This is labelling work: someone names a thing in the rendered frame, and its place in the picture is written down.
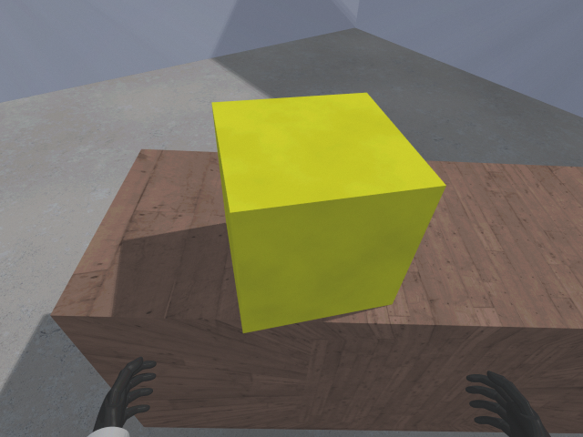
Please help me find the carton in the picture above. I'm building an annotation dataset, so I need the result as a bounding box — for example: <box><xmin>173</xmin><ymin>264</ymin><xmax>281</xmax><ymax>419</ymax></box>
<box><xmin>211</xmin><ymin>93</ymin><xmax>446</xmax><ymax>333</ymax></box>

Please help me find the robot right hand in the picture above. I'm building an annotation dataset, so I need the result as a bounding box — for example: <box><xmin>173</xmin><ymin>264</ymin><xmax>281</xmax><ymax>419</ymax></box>
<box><xmin>465</xmin><ymin>371</ymin><xmax>551</xmax><ymax>437</ymax></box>

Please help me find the pedestal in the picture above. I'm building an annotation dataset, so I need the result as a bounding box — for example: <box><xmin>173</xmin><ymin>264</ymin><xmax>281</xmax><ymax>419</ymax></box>
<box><xmin>50</xmin><ymin>149</ymin><xmax>583</xmax><ymax>433</ymax></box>

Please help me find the robot left hand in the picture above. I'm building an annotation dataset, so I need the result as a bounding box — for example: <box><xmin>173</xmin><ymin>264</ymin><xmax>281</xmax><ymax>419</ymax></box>
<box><xmin>93</xmin><ymin>357</ymin><xmax>157</xmax><ymax>432</ymax></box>

